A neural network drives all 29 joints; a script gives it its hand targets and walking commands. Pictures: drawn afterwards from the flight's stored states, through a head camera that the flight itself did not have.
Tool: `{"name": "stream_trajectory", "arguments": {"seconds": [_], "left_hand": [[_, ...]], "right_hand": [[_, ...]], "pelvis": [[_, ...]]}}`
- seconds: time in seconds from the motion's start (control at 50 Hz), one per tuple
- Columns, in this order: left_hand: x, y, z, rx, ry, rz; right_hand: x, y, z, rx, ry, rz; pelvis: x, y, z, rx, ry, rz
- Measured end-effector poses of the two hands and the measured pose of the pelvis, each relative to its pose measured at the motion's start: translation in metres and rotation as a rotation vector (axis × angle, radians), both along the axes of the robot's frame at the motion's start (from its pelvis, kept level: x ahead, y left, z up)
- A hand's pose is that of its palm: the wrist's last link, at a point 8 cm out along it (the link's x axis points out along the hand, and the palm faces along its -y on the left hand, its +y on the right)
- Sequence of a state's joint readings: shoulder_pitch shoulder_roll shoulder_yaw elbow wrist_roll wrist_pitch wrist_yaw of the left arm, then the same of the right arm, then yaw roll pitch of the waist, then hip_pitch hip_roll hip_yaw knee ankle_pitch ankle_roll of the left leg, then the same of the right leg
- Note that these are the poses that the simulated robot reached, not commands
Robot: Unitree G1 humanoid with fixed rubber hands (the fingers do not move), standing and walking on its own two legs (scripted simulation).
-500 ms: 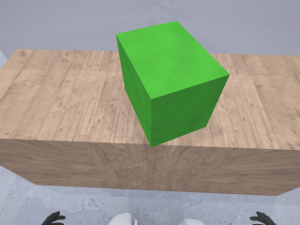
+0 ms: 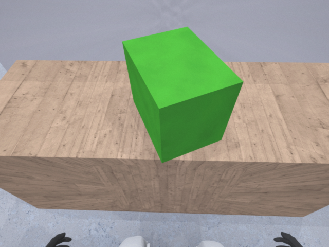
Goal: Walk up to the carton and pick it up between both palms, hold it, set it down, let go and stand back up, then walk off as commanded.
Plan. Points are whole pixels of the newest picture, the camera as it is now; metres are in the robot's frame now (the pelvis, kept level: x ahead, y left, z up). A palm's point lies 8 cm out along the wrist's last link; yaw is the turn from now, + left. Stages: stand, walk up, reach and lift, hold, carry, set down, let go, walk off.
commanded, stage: walk up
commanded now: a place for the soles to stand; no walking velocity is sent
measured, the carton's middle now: (174, 93) +0.54 +0.00 +0.02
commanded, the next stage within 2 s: none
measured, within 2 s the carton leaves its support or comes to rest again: neither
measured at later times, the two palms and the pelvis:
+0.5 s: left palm out of the picture +0.12 +0.28 -0.09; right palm out of the picture +0.08 -0.33 -0.10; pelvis +0.02 -0.02 +0.00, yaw -2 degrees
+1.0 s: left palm out of the picture +0.10 +0.27 -0.09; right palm out of the picture +0.06 -0.35 -0.10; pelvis +0.01 -0.03 +0.00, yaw -1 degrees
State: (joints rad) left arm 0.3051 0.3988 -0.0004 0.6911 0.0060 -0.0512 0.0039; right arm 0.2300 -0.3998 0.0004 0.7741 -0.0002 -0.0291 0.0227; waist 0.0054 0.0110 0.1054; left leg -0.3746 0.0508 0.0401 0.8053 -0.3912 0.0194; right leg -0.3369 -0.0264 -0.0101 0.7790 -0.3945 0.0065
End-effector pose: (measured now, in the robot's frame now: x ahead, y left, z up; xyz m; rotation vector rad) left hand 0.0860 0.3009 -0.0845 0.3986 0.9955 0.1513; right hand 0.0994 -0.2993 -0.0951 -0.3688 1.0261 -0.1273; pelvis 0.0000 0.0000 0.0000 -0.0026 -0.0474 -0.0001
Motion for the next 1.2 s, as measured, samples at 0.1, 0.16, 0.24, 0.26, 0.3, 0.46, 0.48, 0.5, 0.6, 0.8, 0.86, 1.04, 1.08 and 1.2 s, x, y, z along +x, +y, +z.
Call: {"name": "stream_trajectory", "arguments": {"seconds": [0.1, 0.16, 0.24, 0.26, 0.3, 0.46, 0.48, 0.5, 0.6, 0.8, 0.86, 1.04, 1.08, 1.2], "left_hand": [[-0.007, 0.007, -0.002, -0.009, 0.018, 0.011], [-0.004, 0.014, -0.009, -0.023, 0.034, 0.014], [0.011, 0.013, -0.009, -0.039, 0.033, -0.006], [0.015, 0.011, -0.008, -0.043, 0.029, -0.014], [0.023, 0.006, -0.008, -0.050, 0.023, -0.033], [0.038, -0.021, -0.004, -0.025, 0.011, -0.077], [0.036, -0.024, -0.003, -0.017, 0.006, -0.074], [0.034, -0.025, -0.001, -0.009, 0.002, -0.068], [0.020, -0.022, 0.014, 0.027, -0.008, -0.034], [0.008, -0.005, 0.002, 0.010, 0.030, -0.008], [0.011, -0.008, 0.002, -0.001, 0.034, -0.020], [0.006, -0.036, -0.004, 0.000, 0.054, -0.022], [-0.001, -0.036, 0.000, 0.004, 0.065, -0.006], [-0.006, -0.027, 0.008, 0.014, 0.085, 0.032]], "right_hand": [[0.004, 0.001, 0.004, -0.022, 0.007, 0.015], [0.005, 0.007, 0.008, -0.039, -0.003, 0.016], [-0.007, 0.006, 0.017, -0.053, -0.005, -0.017], [-0.010, 0.004, 0.020, -0.059, 0.000, -0.027], [-0.017, -0.002, 0.024, -0.071, 0.010, -0.044], [-0.025, -0.032, 0.008, -0.050, 0.040, -0.068], [-0.025, -0.034, 0.003, -0.042, 0.044, -0.064], [-0.024, -0.035, -0.001, -0.032, 0.048, -0.063], [-0.018, -0.030, -0.011, 0.007, 0.049, -0.039], [-0.032, -0.013, -0.009, -0.003, 0.053, -0.044], [-0.037, -0.017, -0.002, -0.016, 0.059, -0.056], [-0.033, -0.052, -0.008, -0.033, 0.121, -0.035], [-0.024, -0.052, -0.007, -0.028, 0.121, -0.027], [0.003, -0.044, -0.005, -0.024, 0.124, 0.018]], "pelvis": [[0.001, 0.007, 0.001, -0.006, 0.007, 0.003], [0.005, 0.015, -0.001, -0.008, 0.004, 0.005], [0.012, 0.017, 0.004, -0.022, -0.016, -0.005], [0.013, 0.016, 0.005, -0.026, -0.018, -0.006], [0.016, 0.013, 0.007, -0.032, -0.017, -0.010], [0.021, -0.013, 0.001, 0.003, 0.000, -0.030], [0.020, -0.016, -0.001, -0.003, -0.008, -0.031], [0.020, -0.019, -0.002, -0.003, -0.015, -0.032], [0.016, -0.023, 0.001, 0.009, -0.019, -0.025], [0.008, -0.006, -0.002, -0.001, -0.033, -0.013], [0.008, -0.008, 0.001, -0.011, -0.025, -0.009], [0.014, -0.035, -0.004, -0.001, 0.011, -0.020], [0.018, -0.037, -0.001, 0.004, 0.015, -0.018], [0.029, -0.032, 0.005, 0.006, 0.037, -0.009]]}}
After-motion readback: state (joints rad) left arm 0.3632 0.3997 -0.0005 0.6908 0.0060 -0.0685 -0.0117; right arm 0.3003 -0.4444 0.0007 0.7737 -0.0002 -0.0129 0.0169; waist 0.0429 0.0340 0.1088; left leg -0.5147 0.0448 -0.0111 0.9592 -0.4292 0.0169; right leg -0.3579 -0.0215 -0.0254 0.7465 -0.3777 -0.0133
